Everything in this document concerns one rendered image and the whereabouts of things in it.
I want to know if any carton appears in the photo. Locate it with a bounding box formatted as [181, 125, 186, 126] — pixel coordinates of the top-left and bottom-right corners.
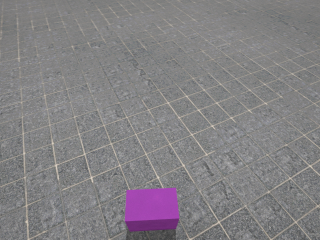
[125, 187, 180, 232]

